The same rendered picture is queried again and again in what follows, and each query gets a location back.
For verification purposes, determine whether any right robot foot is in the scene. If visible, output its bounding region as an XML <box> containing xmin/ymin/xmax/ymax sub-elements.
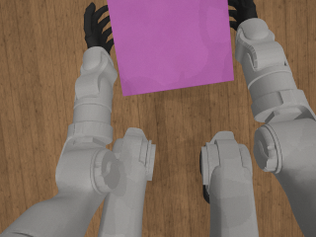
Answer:
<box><xmin>199</xmin><ymin>146</ymin><xmax>210</xmax><ymax>203</ymax></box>

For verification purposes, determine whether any robot left forearm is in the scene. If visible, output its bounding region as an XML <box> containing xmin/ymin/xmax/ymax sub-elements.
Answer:
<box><xmin>55</xmin><ymin>46</ymin><xmax>118</xmax><ymax>179</ymax></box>

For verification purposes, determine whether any right robot upper arm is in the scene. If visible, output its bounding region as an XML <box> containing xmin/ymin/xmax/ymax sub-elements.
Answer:
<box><xmin>253</xmin><ymin>118</ymin><xmax>316</xmax><ymax>237</ymax></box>

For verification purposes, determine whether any robot left thigh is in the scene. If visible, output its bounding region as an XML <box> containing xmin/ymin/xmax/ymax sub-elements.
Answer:
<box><xmin>97</xmin><ymin>134</ymin><xmax>156</xmax><ymax>237</ymax></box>

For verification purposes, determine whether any carton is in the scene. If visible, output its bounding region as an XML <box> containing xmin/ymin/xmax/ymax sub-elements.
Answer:
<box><xmin>107</xmin><ymin>0</ymin><xmax>234</xmax><ymax>97</ymax></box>

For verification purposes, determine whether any robot left hand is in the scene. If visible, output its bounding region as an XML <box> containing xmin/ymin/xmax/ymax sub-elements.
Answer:
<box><xmin>83</xmin><ymin>2</ymin><xmax>115</xmax><ymax>55</ymax></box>

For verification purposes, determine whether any robot right hand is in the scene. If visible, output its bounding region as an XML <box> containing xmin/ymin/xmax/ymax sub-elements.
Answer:
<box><xmin>227</xmin><ymin>0</ymin><xmax>258</xmax><ymax>32</ymax></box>

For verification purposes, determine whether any robot right forearm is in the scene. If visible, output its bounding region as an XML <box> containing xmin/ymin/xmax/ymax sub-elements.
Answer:
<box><xmin>234</xmin><ymin>18</ymin><xmax>316</xmax><ymax>123</ymax></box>

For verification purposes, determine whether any left robot upper arm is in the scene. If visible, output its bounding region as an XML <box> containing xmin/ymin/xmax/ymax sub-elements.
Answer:
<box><xmin>0</xmin><ymin>147</ymin><xmax>120</xmax><ymax>237</ymax></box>

